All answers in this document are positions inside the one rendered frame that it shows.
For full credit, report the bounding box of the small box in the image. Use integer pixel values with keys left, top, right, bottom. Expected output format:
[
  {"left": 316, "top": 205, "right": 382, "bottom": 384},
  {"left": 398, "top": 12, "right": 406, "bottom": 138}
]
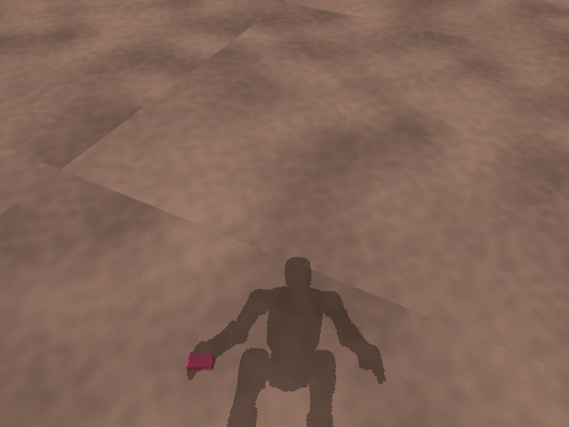
[{"left": 186, "top": 354, "right": 214, "bottom": 370}]

